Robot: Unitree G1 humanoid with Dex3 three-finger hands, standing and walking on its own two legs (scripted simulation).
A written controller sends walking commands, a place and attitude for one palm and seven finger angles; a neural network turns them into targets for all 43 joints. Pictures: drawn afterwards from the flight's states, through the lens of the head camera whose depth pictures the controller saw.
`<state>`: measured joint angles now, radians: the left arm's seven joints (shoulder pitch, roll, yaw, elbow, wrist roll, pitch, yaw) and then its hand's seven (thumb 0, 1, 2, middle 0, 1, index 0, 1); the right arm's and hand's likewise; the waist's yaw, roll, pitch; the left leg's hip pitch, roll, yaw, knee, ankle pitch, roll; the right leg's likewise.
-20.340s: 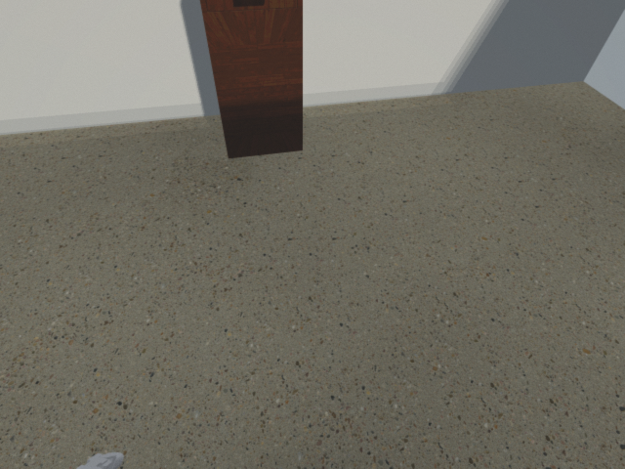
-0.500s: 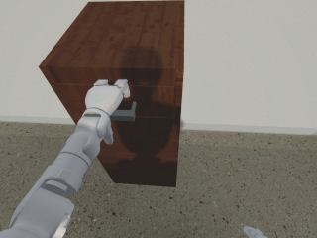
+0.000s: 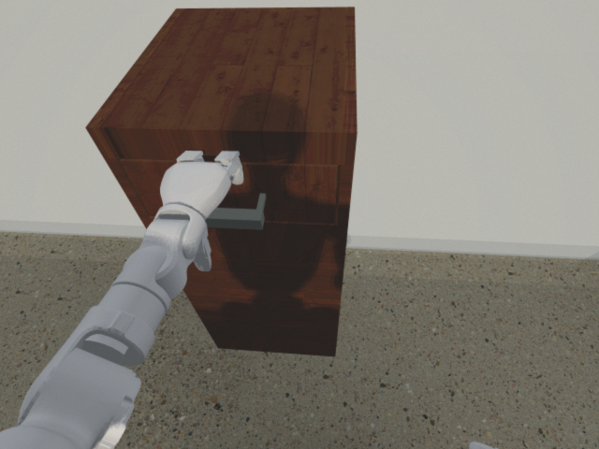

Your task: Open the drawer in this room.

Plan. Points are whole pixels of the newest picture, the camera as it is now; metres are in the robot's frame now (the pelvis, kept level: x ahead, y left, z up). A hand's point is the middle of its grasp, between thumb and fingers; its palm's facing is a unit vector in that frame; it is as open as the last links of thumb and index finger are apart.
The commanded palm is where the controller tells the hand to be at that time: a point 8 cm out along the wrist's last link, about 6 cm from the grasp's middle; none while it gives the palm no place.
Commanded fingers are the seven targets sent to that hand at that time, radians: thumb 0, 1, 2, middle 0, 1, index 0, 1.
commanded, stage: move the hooked fingers above the handle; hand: left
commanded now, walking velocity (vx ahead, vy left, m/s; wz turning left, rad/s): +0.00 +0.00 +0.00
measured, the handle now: (229, 208) +0.48 +0.14 +0.02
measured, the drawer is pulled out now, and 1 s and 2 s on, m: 0.00 0.00 0.00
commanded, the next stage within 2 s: lower the fingers behind the handle in 0.60 s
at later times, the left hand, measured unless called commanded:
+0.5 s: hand (205, 210) +0.43 +0.16 +0.08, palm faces +0.01 -0.06 -1.00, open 13.8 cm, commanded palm +0.41 +0.16 +0.14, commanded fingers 0.00 -0.50 0.30 -0.30 -1.20 -0.30 -1.20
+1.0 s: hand (212, 224) +0.42 +0.15 +0.06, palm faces -0.02 -0.05 -1.00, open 13.8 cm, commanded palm +0.40 +0.16 +0.12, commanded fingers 0.00 -0.50 0.30 -0.30 -1.20 -0.30 -1.20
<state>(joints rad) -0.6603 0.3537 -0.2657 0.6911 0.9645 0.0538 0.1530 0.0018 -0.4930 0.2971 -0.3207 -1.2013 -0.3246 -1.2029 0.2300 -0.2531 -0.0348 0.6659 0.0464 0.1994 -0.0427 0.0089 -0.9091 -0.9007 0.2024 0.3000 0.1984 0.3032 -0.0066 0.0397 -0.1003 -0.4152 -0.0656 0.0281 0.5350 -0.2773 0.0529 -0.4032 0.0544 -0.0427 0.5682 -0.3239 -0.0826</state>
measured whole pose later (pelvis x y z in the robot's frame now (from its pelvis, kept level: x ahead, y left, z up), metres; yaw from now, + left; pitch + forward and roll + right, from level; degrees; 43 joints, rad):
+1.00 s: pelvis +0.00 +0.00 +0.00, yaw -1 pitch +9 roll +1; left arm -0.59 0.31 -0.26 0.67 0.99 0.08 0.18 0.00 -0.49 0.30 -0.32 -1.20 -0.32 -1.20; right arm 0.22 -0.24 -0.02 0.66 0.04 0.22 -0.03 0.01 -0.91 -0.90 0.20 0.30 0.20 0.30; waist 0.01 0.04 -0.12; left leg -0.42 -0.06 0.04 0.55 -0.29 0.05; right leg -0.41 0.06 -0.03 0.59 -0.33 -0.08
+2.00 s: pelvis +0.00 +0.00 -0.02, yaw -1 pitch +16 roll +1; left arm -0.65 0.29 -0.19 0.90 1.05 0.04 0.37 0.00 -0.49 0.30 -0.32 -1.21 -0.32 -1.20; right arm 0.28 -0.23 -0.04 0.67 0.02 0.20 -0.04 0.01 -0.91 -0.90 0.20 0.30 0.20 0.30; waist -0.06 0.03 -0.16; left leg -0.62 -0.04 0.04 0.70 -0.35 0.05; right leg -0.60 0.07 -0.04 0.70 -0.37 -0.08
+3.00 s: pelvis +0.01 +0.01 -0.01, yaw -1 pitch +15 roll +0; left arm -0.63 0.26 -0.23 0.88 1.05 0.09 0.35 0.00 0.66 0.80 -0.39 -1.32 -0.40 -1.33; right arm 0.26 -0.23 -0.04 0.66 0.02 0.22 -0.03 0.01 -0.91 -0.90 0.20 0.30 0.20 0.30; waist -0.04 0.04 -0.17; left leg -0.58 -0.05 0.04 0.69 -0.36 0.06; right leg -0.56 0.07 -0.03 0.69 -0.38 -0.08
